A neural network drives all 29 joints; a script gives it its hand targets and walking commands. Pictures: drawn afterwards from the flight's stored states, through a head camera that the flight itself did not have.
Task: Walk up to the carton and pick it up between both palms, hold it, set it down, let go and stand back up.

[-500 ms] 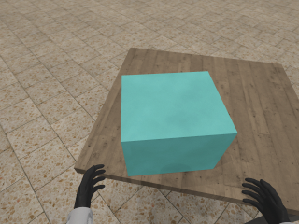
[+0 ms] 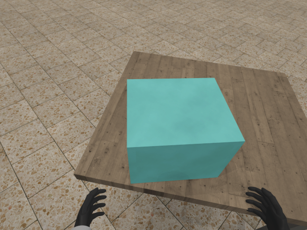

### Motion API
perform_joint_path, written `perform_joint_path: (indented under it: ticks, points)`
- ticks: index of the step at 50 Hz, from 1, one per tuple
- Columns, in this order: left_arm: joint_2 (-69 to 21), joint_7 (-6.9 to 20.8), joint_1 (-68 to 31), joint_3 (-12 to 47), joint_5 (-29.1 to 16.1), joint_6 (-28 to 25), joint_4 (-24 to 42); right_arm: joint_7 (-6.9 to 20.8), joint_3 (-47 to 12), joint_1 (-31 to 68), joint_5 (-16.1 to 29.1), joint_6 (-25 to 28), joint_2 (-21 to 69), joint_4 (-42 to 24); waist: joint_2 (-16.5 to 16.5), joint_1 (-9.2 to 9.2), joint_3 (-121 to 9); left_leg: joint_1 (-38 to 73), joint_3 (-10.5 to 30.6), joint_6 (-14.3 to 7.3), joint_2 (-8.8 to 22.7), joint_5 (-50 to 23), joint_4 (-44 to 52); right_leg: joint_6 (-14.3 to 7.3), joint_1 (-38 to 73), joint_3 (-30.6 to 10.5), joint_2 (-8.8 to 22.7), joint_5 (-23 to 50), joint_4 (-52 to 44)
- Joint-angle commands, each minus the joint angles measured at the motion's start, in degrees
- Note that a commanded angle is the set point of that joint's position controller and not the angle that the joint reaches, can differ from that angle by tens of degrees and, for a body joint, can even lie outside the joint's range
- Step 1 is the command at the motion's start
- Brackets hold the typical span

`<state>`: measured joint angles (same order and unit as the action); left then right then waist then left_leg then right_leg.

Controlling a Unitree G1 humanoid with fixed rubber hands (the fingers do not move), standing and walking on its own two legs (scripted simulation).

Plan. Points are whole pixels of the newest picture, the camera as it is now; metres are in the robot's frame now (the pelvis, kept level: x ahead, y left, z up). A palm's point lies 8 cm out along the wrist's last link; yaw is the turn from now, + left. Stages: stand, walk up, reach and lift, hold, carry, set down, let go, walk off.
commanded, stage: set down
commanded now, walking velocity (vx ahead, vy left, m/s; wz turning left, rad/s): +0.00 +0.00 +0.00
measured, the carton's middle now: (173, 129) +0.41 -0.02 +0.00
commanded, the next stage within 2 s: let go in 0.14 s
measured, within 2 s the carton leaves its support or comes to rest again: neither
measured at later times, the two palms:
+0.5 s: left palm (86, 226) +0.14 +0.20 -0.09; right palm (271, 223) +0.17 -0.26 -0.03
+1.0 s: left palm out of the picture +0.12 +0.28 -0.08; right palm (272, 222) +0.18 -0.26 -0.03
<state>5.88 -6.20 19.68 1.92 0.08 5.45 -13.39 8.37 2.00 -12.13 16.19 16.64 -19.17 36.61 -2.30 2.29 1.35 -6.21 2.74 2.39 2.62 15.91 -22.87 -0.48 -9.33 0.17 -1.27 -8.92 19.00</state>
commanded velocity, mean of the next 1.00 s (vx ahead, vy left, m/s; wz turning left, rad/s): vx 0.00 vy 0.00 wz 0.00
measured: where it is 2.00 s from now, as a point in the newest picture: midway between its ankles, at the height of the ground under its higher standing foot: outside the picture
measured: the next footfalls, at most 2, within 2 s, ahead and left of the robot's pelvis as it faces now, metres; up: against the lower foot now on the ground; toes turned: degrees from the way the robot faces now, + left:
none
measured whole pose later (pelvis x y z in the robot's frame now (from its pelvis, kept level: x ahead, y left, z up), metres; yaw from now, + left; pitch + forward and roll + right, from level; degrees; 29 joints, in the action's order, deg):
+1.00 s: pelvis -0.01 +0.00 +0.00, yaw +0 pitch -3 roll -2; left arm 18.0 1.9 16.3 -3.5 2.2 1.0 -30.7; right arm 1.6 1.2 -9.0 3.1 9.1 -18.3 33.8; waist -1.2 0.8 1.3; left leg -5.2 2.7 1.8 2.6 16.6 -25.1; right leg -0.3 -7.6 0.2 -1.3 -8.7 19.6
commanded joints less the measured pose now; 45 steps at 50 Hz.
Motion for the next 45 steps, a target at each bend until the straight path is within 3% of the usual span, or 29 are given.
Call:
perform_joint_path:
  ticks: [1,14,20,31,32,35,37,45]
  points:
    - [5.41,1.10,-6.77,-4.18,4.34,-1.26,-0.04,-1.68,-0.89,3.17,-9.09,-4.81,-1.22,-0.62,5.03,-1.94,2.20,-4.69,-4.77,-0.79,-4.08,-7.27,4.37,-2.00,7.37,-1.54,0.58,-1.90,-2.06]
    - [8.13,3.70,-8.37,-5.72,5.78,2.21,-5.68,-5.57,-1.40,2.84,-14.78,-7.81,4.34,5.76,8.23,-3.04,5.74,-5.67,-5.92,-0.69,-4.18,-5.42,4.95,-1.39,11.68,-1.93,1.17,-2.73,-1.10]
    - [8.29,3.49,-8.50,-5.69,5.87,1.95,-4.37,-5.74,-0.83,2.81,-15.76,-6.99,4.82,7.17,11.26,-3.19,4.35,-4.39,-5.88,0.51,-3.80,-9.86,4.13,-1.83,12.55,-1.11,0.52,-0.75,-0.03]
    - [8.32,4.10,-8.19,-5.49,5.49,2.28,-5.46,-6.10,-0.90,3.06,-15.78,-6.47,4.82,7.77,11.53,-3.53,4.92,-2.10,-5.79,1.04,-3.52,-13.53,3.15,-2.05,11.92,-0.03,0.12,0.41,0.02]
    - [19.52,4.71,-3.17,-11.59,2.48,-2.67,-9.91,-8.62,2.54,3.07,-20.56,-9.07,-11.05,-2.09,5.87,0.01,-6.51,-4.25,0.84,-2.33,1.61,-23.98,-2.95,-0.35,9.23,-0.97,4.46,12.45,5.48]
    - [19.34,6.23,-4.82,-10.77,1.67,-5.45,-11.57,-10.23,3.85,2.54,-19.52,-10.85,-11.04,-5.52,8.18,-2.14,-5.79,-4.25,0.22,-3.27,1.88,-18.21,-3.15,0.21,7.73,-2.44,4.86,12.52,4.70]
    - [18.27,7.04,-5.31,-10.11,2.04,-6.28,-12.94,-10.19,3.27,2.02,-19.12,-11.77,-10.47,-5.76,9.34,-2.11,-2.23,-6.51,0.33,-3.39,1.67,-13.30,-1.86,0.18,5.71,-3.15,5.00,9.36,3.75]
    - [21.12,8.50,-7.46,-9.75,1.78,-7.89,-16.27,-9.48,3.80,1.91,-18.29,-11.86,-12.19,-7.18,7.28,-2.32,0.73,-6.40,1.39,-4.19,2.41,-5.50,-0.67,-0.28,0.75,-4.03,5.03,2.52,2.02]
